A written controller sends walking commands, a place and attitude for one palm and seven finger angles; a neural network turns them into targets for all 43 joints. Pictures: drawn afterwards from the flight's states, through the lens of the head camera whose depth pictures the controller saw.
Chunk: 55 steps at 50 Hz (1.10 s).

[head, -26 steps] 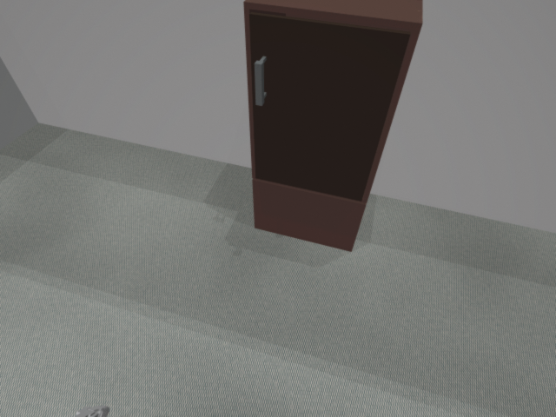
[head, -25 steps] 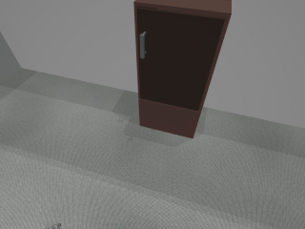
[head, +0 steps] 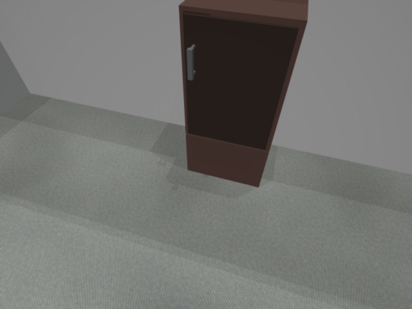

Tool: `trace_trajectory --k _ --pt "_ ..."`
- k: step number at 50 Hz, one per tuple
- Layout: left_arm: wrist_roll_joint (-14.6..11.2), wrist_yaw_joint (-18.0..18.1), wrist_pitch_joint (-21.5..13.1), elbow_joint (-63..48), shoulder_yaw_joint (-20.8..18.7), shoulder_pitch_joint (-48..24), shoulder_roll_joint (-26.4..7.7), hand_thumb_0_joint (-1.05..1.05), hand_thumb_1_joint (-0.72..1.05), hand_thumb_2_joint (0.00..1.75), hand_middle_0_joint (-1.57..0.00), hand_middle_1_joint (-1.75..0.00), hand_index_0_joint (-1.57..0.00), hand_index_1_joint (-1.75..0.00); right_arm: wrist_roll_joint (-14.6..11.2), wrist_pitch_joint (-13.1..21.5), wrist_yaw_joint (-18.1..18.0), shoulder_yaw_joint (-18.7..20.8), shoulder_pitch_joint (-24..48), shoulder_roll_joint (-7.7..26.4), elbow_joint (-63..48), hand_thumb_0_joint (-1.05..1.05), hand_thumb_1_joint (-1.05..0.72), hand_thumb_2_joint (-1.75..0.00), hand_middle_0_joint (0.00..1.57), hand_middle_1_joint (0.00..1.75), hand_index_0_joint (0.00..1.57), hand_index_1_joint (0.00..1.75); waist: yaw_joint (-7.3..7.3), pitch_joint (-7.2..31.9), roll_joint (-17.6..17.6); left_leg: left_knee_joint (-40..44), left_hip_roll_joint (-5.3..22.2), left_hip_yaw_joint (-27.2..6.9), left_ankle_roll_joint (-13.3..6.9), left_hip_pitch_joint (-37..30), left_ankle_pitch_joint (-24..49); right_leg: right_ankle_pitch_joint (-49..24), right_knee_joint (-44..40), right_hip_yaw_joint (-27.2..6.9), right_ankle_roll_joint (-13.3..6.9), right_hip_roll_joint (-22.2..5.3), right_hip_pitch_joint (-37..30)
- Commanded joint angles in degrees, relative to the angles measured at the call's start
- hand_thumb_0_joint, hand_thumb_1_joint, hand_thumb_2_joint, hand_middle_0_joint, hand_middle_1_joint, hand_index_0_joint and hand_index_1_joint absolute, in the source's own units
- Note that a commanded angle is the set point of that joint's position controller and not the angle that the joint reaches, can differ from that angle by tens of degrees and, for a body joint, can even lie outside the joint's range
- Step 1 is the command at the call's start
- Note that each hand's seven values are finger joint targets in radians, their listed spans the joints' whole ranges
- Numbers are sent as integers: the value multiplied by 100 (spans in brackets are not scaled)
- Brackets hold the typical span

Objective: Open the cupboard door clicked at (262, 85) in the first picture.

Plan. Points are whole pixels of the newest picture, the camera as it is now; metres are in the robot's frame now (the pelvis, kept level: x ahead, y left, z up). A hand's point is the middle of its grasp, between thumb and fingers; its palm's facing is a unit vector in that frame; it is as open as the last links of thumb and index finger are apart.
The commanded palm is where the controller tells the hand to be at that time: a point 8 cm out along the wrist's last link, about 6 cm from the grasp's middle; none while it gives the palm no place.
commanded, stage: stand and wait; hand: left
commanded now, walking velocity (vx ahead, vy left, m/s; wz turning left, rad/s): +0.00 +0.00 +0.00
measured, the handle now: (192, 62) +1.01 +0.12 -0.01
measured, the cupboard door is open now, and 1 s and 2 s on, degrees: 0 0 0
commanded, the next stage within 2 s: look at it before walking up in 0.30 s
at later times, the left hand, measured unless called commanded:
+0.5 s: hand out of the picture +0.07 +0.23 -0.15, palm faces -0.02 -0.94 -0.33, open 7.3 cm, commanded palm none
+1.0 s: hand out of the picture +0.07 +0.23 -0.15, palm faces -0.02 -0.94 -0.33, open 7.3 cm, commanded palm none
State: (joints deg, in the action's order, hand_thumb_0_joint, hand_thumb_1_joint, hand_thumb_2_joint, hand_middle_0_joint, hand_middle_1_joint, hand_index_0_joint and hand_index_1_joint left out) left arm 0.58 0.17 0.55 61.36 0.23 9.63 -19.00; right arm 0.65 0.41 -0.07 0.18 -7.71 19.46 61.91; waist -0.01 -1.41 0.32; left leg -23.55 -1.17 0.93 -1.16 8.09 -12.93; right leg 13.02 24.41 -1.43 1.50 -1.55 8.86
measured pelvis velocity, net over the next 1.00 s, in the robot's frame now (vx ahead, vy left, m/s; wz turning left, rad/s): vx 0.00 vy -0.01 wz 0.00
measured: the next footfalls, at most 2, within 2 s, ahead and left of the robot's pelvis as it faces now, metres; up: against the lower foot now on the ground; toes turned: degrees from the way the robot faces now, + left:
none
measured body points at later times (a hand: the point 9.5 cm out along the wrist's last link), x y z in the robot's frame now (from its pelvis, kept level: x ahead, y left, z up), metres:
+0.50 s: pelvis -0.01 -0.01 +0.00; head -0.01 -0.01 +0.45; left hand +0.07 +0.28 -0.13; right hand +0.06 -0.31 -0.13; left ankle +0.00 +0.11 -0.74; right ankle +0.00 -0.14 -0.74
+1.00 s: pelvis +0.00 -0.01 +0.00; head +0.01 -0.01 +0.45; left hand +0.08 +0.28 -0.13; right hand +0.08 -0.31 -0.13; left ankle +0.00 +0.11 -0.74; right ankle +0.00 -0.14 -0.74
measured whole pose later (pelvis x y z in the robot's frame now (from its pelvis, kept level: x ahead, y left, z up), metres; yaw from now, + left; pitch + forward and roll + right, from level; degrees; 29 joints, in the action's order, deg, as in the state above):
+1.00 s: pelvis +0.00 -0.01 +0.00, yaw +0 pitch -2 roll +0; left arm 0.5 0.2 -0.1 62.5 0.2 8.5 -19.1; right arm 0.5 0.6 0.0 -0.2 -7.1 19.4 63.8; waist -0.2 -1.7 0.2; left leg -20.6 -0.1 0.7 -0.1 7.0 -11.7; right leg 11.8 21.5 -1.2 0.6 -0.5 7.9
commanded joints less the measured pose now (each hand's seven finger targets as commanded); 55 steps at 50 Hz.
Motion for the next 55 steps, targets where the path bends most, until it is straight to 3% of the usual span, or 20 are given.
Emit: trace_trajectory --k 1,31,49,55 --pt "14 51 -179 -369 -223 -341 -1175 0 90 90 -20 -30 -20 -30 -14 171 -69 225 381 1138 -346 0 -90 -90 20 30 20 30 9 204 -42 566 751 -638 -103 60 525 -519 -438 -446 -300 -492 82" --pt "18 49 -207 -289 -221 -375 -1179 0 90 90 -20 -30 -20 -30 -16 164 -57 191 274 1122 -173 0 -90 -90 20 30 20 30 -5 158 0 658 769 -639 -39 18 483 -429 -628 -535 -308 -497 129" --pt "11 55 -226 -265 -220 -312 -1187 0 90 90 -20 -30 -20 -30 -33 170 -72 183 330 1144 -161 0 -90 -90 20 30 20 30 7 314 6 612 808 -607 -32 -212 1007 -1037 -604 -490 -308 -516 -61" --pt "19 47 -186 -312 -254 -351 -1183 0 90 90 -20 -30 -20 -30 -18 163 -99 222 263 1132 -174 0 -90 -90 20 30 20 30 -26 307 -18 502 859 -447 -8 -313 1071 -1342 -490 -591 -342 -480 35"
